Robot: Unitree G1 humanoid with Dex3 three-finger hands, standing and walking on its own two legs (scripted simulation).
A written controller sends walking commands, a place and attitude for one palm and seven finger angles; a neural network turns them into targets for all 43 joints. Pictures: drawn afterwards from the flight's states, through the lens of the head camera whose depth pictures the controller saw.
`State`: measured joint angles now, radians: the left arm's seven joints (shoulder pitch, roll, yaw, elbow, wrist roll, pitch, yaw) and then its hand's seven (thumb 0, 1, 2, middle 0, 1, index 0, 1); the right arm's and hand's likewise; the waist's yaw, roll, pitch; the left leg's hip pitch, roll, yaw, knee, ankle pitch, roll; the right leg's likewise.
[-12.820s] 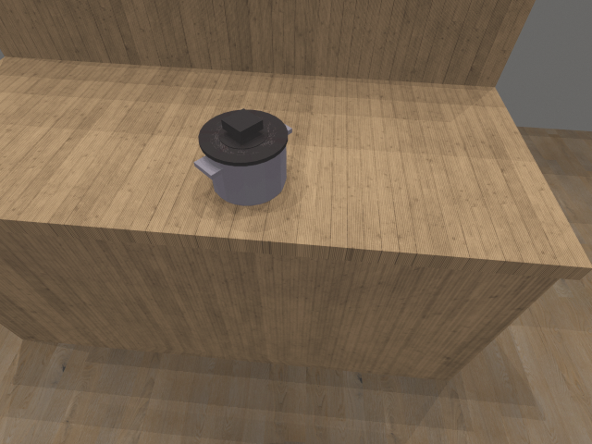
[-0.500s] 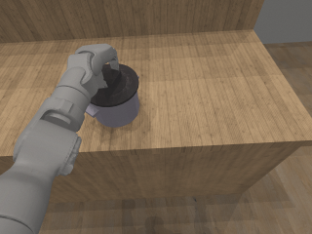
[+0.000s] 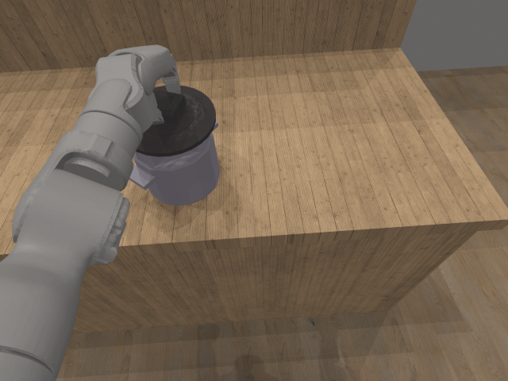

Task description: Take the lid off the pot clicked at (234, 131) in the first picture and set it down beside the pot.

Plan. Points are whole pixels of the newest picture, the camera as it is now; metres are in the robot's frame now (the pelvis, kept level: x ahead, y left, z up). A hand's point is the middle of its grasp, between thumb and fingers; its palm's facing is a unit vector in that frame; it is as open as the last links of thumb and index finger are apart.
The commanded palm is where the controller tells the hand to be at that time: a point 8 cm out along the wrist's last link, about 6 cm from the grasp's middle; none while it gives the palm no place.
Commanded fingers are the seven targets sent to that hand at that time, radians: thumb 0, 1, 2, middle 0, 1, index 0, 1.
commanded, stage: lift the lid straight up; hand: left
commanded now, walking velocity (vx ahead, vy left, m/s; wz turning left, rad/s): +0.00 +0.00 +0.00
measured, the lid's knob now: (164, 106) +0.53 +0.10 +0.15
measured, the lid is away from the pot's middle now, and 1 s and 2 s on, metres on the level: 0.01 0.01 0.11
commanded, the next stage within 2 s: move the lid sideways beside the pot in 1.04 s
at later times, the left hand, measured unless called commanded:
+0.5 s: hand (138, 77) +0.51 +0.12 +0.22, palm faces -0.32 -0.03 -0.95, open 8.8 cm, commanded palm +0.51 +0.11 +0.29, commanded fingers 0.00 0.48 1.05 -0.88 -1.13 -0.74 -1.05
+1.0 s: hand (121, 57) +0.50 +0.13 +0.26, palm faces -0.29 -0.07 -0.95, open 8.8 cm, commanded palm +0.51 +0.11 +0.32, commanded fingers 0.00 0.48 1.05 -0.88 -1.13 -0.74 -1.05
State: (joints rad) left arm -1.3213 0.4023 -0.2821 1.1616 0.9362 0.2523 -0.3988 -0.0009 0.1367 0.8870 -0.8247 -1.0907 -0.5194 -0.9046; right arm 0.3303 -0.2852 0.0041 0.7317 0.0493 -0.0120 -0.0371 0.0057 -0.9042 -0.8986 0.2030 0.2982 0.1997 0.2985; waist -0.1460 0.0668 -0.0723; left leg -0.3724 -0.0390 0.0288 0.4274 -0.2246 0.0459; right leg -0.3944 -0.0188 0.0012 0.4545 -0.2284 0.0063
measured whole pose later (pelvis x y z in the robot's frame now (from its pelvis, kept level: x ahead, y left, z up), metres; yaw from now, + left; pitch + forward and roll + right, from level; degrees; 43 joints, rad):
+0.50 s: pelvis +0.00 +0.01 +0.00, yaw +1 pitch +10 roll +0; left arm -1.42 0.42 -0.30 1.15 0.94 0.25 -0.47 0.00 0.14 0.89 -0.83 -1.09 -0.52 -0.90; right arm 0.34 -0.27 0.01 0.74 0.04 -0.05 -0.03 0.01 -0.90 -0.90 0.20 0.30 0.20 0.30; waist -0.14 0.07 -0.07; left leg -0.37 -0.05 0.02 0.41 -0.22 0.06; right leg -0.38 -0.03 0.00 0.44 -0.23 0.02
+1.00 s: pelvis +0.00 +0.01 +0.00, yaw +1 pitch +9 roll +0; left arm -1.52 0.42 -0.30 1.20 0.95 0.31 -0.52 0.00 0.14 0.89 -0.83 -1.09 -0.52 -0.90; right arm 0.31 -0.28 0.01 0.74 0.04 -0.02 -0.02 0.01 -0.90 -0.90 0.20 0.30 0.20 0.30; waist -0.13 0.05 -0.07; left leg -0.35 -0.06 0.01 0.41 -0.21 0.06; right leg -0.37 -0.03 -0.01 0.43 -0.22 0.02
